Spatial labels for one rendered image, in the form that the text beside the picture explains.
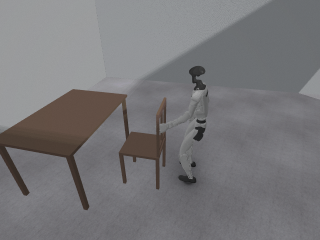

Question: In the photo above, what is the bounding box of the robot head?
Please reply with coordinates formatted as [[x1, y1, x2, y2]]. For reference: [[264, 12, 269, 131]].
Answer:
[[189, 66, 206, 91]]

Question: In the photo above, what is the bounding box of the robot left foot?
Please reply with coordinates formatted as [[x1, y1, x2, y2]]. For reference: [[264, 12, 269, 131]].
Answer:
[[178, 175, 197, 183]]

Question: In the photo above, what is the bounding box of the robot right hand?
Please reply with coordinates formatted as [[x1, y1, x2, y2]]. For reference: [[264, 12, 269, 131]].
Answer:
[[189, 114, 196, 124]]

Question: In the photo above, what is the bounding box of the chair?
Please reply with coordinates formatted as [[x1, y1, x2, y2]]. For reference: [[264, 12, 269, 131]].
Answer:
[[119, 97, 167, 190]]

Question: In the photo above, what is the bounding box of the robot left hand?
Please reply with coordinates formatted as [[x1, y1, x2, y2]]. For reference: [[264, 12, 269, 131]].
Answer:
[[155, 123, 168, 133]]

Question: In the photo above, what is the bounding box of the robot left forearm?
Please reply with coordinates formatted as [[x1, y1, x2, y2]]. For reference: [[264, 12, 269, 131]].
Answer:
[[166, 113, 190, 129]]

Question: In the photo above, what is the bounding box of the table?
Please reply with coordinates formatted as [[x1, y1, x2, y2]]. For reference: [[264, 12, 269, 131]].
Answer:
[[0, 89, 129, 210]]

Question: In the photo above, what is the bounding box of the left robot upper arm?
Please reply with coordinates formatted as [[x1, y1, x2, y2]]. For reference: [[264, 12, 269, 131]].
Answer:
[[184, 91, 202, 120]]

